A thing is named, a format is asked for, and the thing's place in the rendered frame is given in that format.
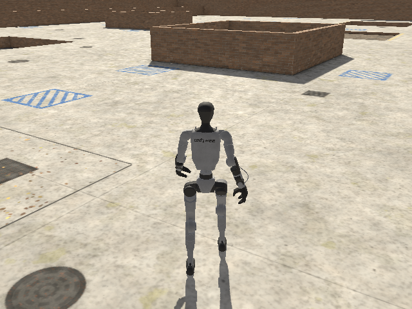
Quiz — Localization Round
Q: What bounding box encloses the right robot forearm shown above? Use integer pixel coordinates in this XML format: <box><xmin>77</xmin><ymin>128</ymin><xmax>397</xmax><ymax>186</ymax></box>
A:
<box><xmin>230</xmin><ymin>157</ymin><xmax>245</xmax><ymax>189</ymax></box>

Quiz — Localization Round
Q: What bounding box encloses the right robot hand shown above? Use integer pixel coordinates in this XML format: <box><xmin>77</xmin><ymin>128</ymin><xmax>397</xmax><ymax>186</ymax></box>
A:
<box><xmin>233</xmin><ymin>186</ymin><xmax>248</xmax><ymax>204</ymax></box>

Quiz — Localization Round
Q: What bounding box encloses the left robot upper arm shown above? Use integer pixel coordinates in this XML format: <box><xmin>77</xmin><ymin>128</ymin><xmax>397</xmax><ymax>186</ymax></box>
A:
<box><xmin>176</xmin><ymin>129</ymin><xmax>193</xmax><ymax>163</ymax></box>

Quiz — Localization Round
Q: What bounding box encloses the left robot hand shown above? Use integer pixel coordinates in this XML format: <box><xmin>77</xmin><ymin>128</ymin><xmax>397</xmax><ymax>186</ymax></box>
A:
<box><xmin>176</xmin><ymin>166</ymin><xmax>191</xmax><ymax>178</ymax></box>

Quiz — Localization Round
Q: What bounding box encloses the robot left thigh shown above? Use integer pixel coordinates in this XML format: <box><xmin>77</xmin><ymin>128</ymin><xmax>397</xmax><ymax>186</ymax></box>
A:
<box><xmin>183</xmin><ymin>181</ymin><xmax>197</xmax><ymax>232</ymax></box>

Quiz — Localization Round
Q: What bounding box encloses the left robot forearm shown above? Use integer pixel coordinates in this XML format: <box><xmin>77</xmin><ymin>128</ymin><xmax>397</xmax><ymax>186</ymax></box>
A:
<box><xmin>175</xmin><ymin>154</ymin><xmax>183</xmax><ymax>171</ymax></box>

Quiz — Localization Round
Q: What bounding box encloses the robot right foot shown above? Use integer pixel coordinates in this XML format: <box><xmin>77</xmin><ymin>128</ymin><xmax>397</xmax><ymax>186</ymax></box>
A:
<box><xmin>218</xmin><ymin>237</ymin><xmax>227</xmax><ymax>252</ymax></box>

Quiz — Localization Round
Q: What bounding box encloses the right robot upper arm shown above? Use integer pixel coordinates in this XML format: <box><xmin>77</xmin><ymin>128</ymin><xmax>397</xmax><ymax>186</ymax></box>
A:
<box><xmin>219</xmin><ymin>129</ymin><xmax>236</xmax><ymax>167</ymax></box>

